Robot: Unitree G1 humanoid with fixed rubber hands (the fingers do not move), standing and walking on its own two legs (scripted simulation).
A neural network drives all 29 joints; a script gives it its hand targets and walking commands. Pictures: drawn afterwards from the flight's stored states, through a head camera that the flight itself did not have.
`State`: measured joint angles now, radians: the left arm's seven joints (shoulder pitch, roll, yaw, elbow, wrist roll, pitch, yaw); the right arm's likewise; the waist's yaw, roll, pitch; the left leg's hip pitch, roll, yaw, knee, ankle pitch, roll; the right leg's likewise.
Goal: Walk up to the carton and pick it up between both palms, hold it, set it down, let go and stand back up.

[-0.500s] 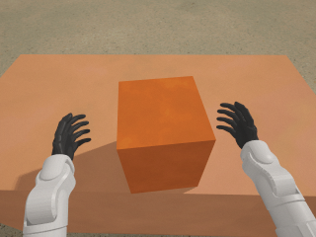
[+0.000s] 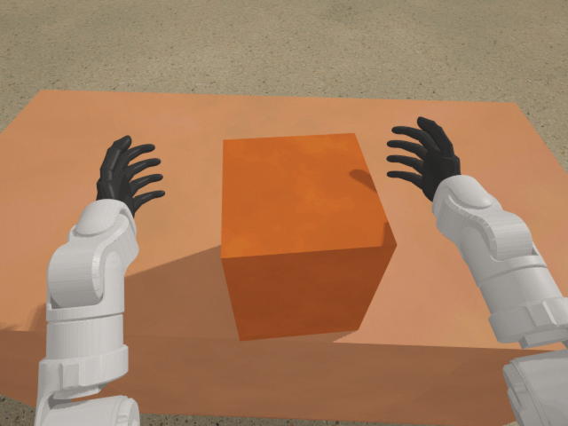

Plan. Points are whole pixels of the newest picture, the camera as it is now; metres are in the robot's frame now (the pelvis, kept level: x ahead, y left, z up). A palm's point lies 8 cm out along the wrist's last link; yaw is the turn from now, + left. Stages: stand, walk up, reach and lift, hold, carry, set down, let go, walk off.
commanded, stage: reach and lift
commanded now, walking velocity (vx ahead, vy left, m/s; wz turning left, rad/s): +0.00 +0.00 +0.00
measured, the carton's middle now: (295, 241) +0.40 +0.04 +0.02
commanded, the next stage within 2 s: none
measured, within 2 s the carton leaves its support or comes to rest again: neither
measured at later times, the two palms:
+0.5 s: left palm (119, 174) +0.38 +0.27 +0.17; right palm (430, 146) +0.46 -0.13 +0.17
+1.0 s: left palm (152, 222) +0.38 +0.25 +0.08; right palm (398, 192) +0.46 -0.11 +0.09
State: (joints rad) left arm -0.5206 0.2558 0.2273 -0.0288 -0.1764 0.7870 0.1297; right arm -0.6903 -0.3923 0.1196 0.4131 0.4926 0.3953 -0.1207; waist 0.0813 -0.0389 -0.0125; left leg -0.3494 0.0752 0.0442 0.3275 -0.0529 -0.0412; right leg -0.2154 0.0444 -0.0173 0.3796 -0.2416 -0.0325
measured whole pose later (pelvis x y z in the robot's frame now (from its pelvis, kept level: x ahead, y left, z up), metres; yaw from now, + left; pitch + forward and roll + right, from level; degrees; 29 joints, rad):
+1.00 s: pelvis +0.01 +0.00 +0.00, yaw +1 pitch +11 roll -1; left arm -0.57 0.12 0.21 0.49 -0.04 0.25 0.09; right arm -0.79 -0.24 0.04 0.88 0.25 0.03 -0.06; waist 0.12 -0.01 -0.08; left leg -0.48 0.08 0.03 0.36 -0.06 -0.04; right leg -0.32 0.05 -0.03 0.37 -0.23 -0.03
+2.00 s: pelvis +0.02 +0.01 +0.00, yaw -1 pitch +10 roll +0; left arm -0.56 -0.16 0.47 0.60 0.36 -0.03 0.07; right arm -0.78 0.00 -0.34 1.01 -0.22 -0.19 -0.01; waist 0.11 -0.05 -0.06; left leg -0.41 0.07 0.07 0.30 -0.06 -0.02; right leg -0.27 0.04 0.01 0.32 -0.22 -0.02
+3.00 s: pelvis +0.02 +0.01 +0.00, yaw -1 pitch +8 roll +0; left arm -0.56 -0.15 0.49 0.66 0.34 -0.06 0.06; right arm -0.77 0.01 -0.34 1.06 -0.23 -0.24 -0.04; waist 0.12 -0.05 -0.05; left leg -0.35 0.07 0.07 0.26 -0.04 -0.03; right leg -0.22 0.04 0.01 0.28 -0.20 -0.02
